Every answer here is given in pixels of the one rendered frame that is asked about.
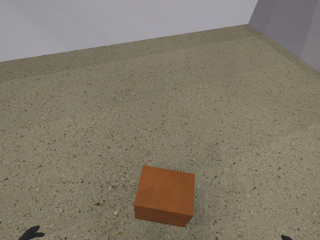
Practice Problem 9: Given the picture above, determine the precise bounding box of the robot left hand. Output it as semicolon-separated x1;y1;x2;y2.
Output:
18;225;45;240

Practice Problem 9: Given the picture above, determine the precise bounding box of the carton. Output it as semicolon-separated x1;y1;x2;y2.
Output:
134;165;195;227

